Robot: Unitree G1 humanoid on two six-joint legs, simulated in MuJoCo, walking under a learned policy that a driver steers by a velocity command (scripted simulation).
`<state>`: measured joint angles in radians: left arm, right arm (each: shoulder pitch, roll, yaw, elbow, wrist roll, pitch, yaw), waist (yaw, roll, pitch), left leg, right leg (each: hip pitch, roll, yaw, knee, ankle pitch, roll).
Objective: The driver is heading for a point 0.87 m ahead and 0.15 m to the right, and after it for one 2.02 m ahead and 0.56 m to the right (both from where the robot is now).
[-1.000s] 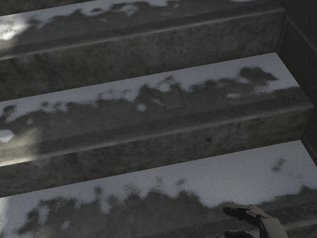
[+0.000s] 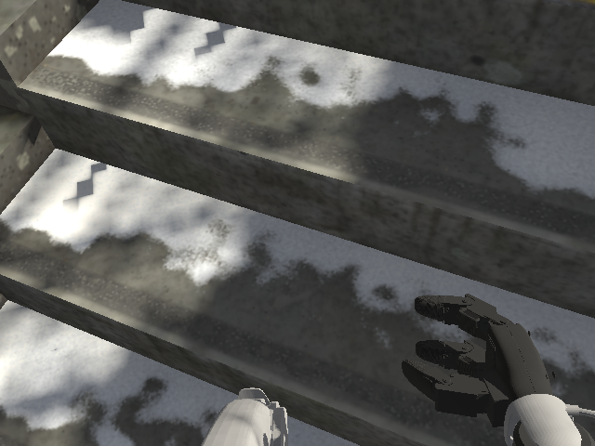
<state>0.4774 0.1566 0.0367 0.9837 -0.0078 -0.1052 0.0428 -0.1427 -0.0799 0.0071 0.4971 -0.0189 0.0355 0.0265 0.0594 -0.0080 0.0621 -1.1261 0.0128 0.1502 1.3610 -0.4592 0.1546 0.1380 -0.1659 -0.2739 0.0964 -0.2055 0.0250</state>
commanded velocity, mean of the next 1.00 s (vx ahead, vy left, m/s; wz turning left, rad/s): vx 0.50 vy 0.00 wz -0.26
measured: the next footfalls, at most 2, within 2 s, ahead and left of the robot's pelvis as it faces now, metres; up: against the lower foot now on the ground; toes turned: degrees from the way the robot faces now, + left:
left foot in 0.02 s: +0.23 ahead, +0.10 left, +0.18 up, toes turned +4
right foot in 0.56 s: +0.47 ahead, -0.10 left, +0.35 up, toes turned -14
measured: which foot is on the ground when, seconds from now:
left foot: up 0.00-0.00, down 0.02-0.58, up 0.60-1.00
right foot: down 0.00-0.04, up 0.06-0.54, down 0.56-1.00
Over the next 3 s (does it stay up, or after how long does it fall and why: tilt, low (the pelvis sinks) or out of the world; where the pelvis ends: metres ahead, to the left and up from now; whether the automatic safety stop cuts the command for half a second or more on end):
stays up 1.17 -0.34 0.68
